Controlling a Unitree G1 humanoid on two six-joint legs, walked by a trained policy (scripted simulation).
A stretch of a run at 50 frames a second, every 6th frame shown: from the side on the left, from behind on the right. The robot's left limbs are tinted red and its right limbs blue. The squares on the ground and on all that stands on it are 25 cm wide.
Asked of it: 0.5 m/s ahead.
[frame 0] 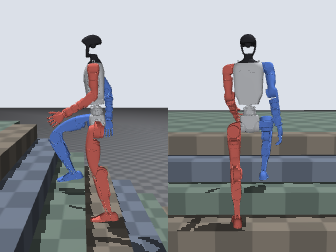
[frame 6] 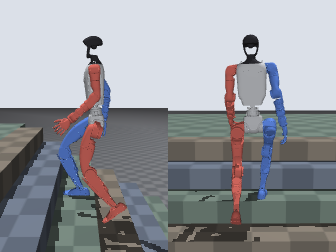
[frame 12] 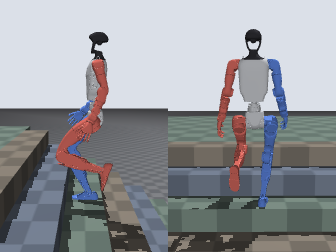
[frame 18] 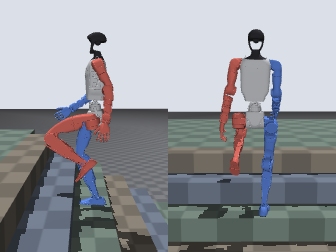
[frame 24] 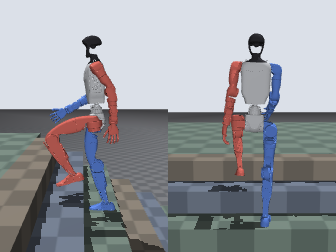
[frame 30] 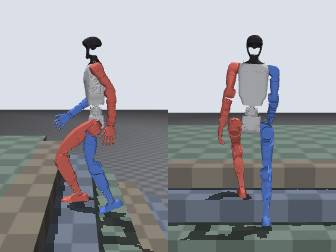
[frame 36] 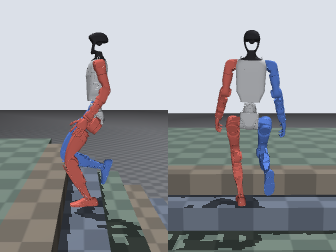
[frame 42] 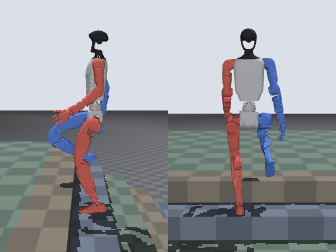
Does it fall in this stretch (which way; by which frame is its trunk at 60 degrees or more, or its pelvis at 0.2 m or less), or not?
no
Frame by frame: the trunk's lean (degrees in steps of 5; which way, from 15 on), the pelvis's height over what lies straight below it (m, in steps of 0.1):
0: 5, 0.8
6: 5, 0.8
12: 5, 0.7
18: 5, 0.8
24: 5, 0.8
30: 5, 0.8
36: 5, 0.7
42: 5, 0.8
